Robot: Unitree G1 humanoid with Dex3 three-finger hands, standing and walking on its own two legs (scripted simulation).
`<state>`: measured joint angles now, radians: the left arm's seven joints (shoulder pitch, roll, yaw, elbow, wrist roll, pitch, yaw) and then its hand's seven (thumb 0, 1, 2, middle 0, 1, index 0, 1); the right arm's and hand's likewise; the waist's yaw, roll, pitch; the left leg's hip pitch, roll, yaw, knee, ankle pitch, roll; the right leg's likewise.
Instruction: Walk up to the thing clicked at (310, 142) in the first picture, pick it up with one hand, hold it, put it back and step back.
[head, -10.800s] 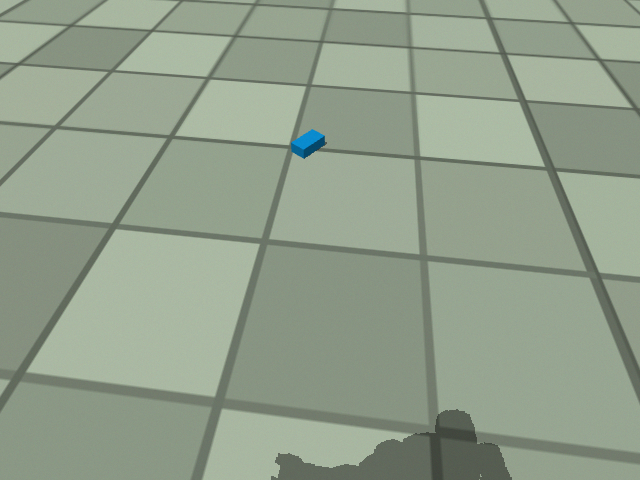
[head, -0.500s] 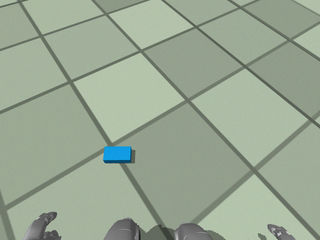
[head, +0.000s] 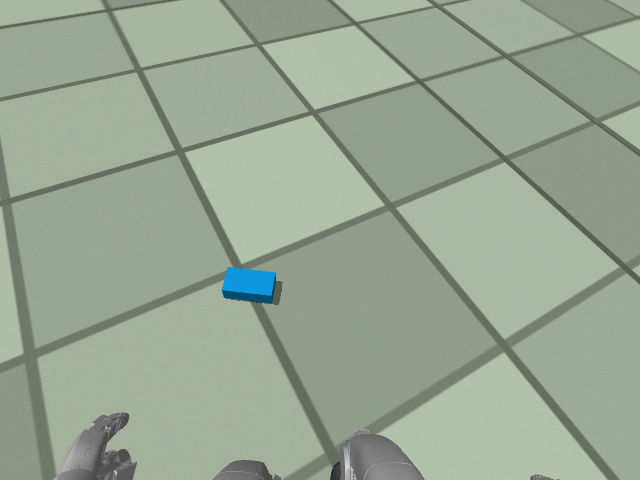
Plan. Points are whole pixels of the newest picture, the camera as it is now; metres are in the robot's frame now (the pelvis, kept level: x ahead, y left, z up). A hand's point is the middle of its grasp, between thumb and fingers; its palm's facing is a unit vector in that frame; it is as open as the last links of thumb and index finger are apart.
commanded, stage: walk up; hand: left
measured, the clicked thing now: (249, 285) +0.72 +0.22 -0.73
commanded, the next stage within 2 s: stand in 1.38 s
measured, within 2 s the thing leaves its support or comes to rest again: neither
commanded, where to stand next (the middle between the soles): +0.34 +0.00 m, yaw -3 degrees
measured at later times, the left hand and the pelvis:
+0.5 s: hand out of the picture -0.02 +0.25 -0.12, palm faces +0.02 -0.91 -0.41, open 7.4 cm; pelvis -0.06 -0.02 +0.01, yaw +0 degrees
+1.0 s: hand out of the picture +0.08 +0.23 -0.13, palm faces +0.02 -0.93 -0.36, open 7.4 cm; pelvis -0.02 -0.02 +0.01, yaw +1 degrees
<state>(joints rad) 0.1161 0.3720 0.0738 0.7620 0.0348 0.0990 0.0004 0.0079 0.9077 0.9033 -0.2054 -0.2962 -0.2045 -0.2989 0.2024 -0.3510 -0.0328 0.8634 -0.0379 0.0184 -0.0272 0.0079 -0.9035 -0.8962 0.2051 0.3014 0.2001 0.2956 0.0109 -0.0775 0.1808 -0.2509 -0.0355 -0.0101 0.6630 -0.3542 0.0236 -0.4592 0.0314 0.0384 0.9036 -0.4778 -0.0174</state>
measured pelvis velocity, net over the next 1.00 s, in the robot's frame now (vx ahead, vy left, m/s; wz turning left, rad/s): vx -0.02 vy -0.02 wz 0.02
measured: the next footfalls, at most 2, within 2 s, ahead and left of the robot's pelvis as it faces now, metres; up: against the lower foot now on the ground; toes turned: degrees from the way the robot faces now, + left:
right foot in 0.24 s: -0.05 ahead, -0.16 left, +0.00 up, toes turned +0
left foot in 0.54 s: +0.02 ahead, +0.11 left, +0.00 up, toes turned -2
